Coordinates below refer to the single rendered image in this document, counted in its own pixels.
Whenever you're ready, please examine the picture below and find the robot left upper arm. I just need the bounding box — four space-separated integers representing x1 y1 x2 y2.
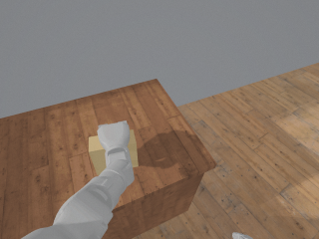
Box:
21 189 114 239

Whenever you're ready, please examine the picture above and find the robot left hand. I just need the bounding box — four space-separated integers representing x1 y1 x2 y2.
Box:
97 120 131 150

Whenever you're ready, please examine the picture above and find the robot left forearm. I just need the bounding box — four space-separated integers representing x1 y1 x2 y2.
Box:
53 144 135 225

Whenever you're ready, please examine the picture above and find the sponge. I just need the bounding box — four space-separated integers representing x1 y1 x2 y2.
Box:
89 129 139 175

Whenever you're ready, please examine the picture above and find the table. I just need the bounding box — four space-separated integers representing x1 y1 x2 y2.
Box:
0 79 217 239

